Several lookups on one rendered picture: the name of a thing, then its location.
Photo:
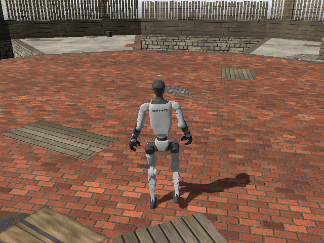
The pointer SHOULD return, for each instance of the robot left forearm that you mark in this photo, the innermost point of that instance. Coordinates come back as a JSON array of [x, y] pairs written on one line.
[[135, 134]]

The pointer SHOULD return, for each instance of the robot left hand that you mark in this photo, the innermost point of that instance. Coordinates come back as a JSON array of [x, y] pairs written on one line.
[[131, 144]]

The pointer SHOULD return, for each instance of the left robot upper arm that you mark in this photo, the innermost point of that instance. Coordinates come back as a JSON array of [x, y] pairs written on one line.
[[141, 116]]

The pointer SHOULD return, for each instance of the robot right hand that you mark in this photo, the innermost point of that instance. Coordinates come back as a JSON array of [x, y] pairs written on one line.
[[185, 138]]

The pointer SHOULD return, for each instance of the robot right shin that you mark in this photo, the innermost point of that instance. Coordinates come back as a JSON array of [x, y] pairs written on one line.
[[176, 180]]

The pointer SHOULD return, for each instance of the robot right forearm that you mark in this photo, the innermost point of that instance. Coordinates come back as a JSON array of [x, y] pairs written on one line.
[[186, 130]]

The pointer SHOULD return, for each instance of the right robot upper arm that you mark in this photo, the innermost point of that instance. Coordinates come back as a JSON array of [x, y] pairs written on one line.
[[179, 114]]

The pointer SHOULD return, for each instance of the left robot foot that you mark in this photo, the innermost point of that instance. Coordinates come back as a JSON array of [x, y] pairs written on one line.
[[153, 204]]

